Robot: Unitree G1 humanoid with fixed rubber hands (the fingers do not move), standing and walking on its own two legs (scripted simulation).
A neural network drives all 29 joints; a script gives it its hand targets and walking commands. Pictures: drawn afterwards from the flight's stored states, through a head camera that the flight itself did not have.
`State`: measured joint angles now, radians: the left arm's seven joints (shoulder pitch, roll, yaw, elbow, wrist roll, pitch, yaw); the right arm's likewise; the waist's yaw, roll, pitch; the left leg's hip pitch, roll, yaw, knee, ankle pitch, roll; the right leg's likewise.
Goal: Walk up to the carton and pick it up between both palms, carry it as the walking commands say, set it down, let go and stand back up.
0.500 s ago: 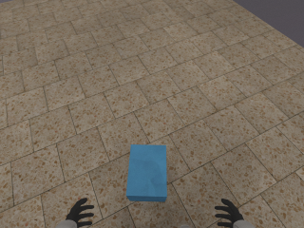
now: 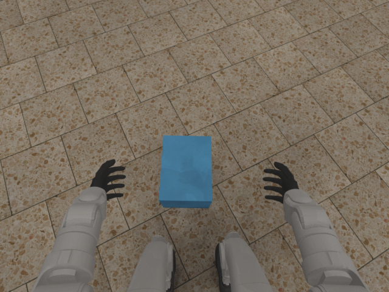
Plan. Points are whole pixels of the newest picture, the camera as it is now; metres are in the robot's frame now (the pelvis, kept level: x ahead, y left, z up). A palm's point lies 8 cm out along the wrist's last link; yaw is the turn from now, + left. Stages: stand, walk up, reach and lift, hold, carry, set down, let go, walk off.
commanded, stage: reach and lift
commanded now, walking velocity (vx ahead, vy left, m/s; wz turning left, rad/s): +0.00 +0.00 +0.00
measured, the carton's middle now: (186, 172) +0.51 +0.02 -0.60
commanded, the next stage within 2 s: none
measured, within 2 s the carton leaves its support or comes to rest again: neither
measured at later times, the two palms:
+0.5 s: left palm (114, 135) +0.48 +0.20 -0.12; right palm (270, 141) +0.45 -0.20 -0.13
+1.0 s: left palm (120, 127) +0.52 +0.20 -0.17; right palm (257, 132) +0.50 -0.19 -0.17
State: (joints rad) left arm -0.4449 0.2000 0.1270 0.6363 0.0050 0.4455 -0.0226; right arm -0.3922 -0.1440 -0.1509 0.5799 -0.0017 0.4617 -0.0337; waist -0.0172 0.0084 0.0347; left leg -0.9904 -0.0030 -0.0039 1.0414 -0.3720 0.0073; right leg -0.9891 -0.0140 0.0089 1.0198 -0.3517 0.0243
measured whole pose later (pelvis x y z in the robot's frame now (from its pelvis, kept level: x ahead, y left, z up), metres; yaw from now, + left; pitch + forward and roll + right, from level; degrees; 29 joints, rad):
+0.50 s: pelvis +0.01 +0.00 -0.03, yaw +0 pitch +38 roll -1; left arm -0.96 0.26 0.26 0.90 0.01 0.17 0.00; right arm -0.87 -0.17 -0.28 0.81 0.02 0.18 -0.07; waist -0.03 0.00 -0.05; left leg -1.40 -0.01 -0.01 1.08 -0.34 0.00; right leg -1.40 0.00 0.02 1.05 -0.32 0.03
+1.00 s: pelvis +0.01 -0.01 -0.06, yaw -1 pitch +49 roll -1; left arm -1.15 0.29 0.37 0.97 0.09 0.10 -0.06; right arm -1.06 -0.14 -0.41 0.84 -0.08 0.11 -0.07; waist -0.01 0.00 -0.11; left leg -1.65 -0.02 -0.03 1.14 -0.34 -0.01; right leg -1.65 0.01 0.03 1.12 -0.32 0.03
